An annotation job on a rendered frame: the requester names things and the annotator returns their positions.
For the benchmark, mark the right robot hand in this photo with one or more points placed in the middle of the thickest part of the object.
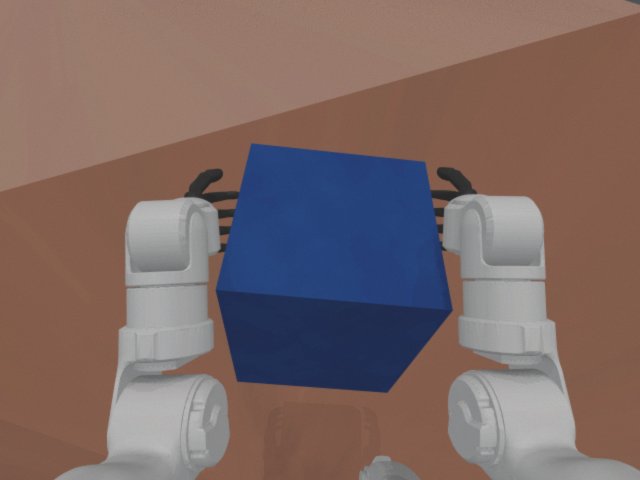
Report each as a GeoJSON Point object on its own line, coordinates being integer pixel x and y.
{"type": "Point", "coordinates": [459, 181]}

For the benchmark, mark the robot right forearm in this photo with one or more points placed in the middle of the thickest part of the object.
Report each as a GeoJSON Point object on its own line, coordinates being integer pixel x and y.
{"type": "Point", "coordinates": [500, 241]}

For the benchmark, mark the robot left forearm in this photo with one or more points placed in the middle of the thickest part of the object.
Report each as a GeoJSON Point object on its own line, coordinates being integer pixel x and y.
{"type": "Point", "coordinates": [167, 245]}

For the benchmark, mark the right robot upper arm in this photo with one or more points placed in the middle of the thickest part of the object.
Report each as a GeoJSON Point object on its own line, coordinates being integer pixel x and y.
{"type": "Point", "coordinates": [516, 425]}

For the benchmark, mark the carton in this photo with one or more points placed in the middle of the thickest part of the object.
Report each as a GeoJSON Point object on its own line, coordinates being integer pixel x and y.
{"type": "Point", "coordinates": [333, 274]}

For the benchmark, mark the left robot upper arm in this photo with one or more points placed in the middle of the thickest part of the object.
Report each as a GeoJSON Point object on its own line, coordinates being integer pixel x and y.
{"type": "Point", "coordinates": [164, 427]}

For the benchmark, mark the left robot hand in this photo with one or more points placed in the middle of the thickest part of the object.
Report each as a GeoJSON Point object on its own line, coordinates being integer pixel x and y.
{"type": "Point", "coordinates": [200, 184]}

